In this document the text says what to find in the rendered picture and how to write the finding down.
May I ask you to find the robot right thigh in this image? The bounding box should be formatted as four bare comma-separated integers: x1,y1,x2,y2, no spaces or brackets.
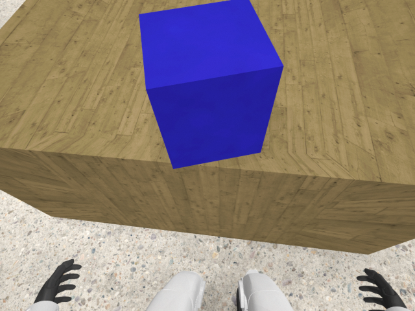
238,273,294,311

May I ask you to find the left robot hand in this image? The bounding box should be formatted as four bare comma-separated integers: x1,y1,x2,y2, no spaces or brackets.
34,259,82,304

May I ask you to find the right robot hand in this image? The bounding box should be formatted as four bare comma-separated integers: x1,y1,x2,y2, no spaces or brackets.
357,268,407,311

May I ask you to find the pedestal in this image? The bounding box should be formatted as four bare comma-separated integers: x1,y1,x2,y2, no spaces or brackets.
0,0,415,255

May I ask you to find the carton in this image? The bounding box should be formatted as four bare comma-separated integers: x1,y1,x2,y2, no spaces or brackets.
139,0,283,169

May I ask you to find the robot thigh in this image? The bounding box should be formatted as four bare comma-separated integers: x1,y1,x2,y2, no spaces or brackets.
145,271,206,311
238,273,294,311

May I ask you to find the robot left thigh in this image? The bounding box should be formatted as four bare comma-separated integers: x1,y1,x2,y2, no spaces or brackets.
145,271,206,311

